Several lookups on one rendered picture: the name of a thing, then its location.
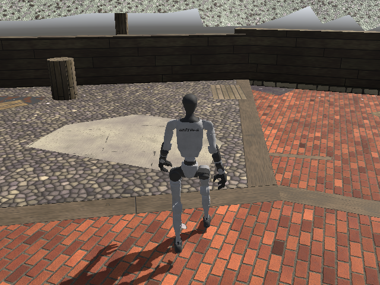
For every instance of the right robot hand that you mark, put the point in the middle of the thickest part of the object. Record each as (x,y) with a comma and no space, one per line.
(223,180)

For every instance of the robot right upper arm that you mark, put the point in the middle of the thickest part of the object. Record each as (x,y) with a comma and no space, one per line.
(208,125)

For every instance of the robot left upper arm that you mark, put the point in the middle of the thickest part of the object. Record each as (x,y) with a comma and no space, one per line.
(171,125)

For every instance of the robot right thigh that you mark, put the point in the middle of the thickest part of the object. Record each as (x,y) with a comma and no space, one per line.
(204,176)

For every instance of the left robot hand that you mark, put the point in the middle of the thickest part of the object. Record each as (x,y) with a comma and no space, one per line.
(166,163)

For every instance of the robot right forearm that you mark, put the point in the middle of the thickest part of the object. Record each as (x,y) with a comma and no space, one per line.
(218,162)

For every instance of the robot left forearm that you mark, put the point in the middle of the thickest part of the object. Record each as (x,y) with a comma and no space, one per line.
(163,154)

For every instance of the robot torso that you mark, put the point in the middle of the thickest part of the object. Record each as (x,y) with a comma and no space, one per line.
(189,141)

